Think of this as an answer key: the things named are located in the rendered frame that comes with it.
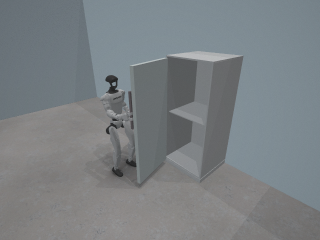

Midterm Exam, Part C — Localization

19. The handle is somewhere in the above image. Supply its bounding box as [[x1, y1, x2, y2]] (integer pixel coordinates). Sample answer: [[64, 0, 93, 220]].
[[128, 91, 134, 130]]

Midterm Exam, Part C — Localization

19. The left robot forearm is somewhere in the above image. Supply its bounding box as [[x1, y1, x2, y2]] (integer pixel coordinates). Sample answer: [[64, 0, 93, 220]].
[[123, 104, 130, 113]]

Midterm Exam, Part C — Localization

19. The right robot forearm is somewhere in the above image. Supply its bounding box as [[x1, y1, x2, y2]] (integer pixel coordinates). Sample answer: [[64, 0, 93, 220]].
[[106, 111, 123, 120]]

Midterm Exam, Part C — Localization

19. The right robot hand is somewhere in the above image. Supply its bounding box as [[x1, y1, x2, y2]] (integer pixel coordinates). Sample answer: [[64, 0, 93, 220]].
[[121, 112, 133, 122]]

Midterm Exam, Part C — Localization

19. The robot head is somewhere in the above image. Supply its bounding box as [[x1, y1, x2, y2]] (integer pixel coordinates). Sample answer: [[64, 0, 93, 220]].
[[105, 75, 119, 94]]

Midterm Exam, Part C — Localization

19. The robot right thigh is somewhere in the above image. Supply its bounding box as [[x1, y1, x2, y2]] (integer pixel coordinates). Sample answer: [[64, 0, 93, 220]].
[[106, 124, 122, 156]]

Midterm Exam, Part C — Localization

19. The fridge door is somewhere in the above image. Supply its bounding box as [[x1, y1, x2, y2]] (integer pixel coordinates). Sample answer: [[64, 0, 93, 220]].
[[129, 58, 168, 184]]

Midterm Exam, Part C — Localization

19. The robot right upper arm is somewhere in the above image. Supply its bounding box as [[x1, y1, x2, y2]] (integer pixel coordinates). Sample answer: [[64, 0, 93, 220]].
[[100, 94, 114, 113]]

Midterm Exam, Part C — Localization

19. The robot left upper arm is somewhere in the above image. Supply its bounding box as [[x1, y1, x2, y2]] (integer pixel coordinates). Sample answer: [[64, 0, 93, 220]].
[[118, 89, 126, 107]]

